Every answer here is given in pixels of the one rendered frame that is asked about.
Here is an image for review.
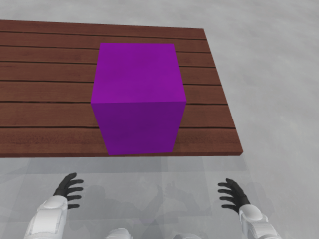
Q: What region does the robot left hand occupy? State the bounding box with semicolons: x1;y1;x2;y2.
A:
53;172;84;209

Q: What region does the robot left thigh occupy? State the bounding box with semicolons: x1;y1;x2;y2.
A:
104;229;133;239

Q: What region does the table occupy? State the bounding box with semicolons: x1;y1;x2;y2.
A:
0;19;244;158

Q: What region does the left robot forearm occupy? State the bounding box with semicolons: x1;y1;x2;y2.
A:
23;195;68;239

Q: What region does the right robot forearm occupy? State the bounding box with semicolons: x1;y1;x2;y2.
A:
239;204;282;239

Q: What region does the carton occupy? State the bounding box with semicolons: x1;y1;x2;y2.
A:
90;43;187;155

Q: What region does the robot right hand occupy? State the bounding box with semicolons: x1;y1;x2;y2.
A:
217;178;251;215

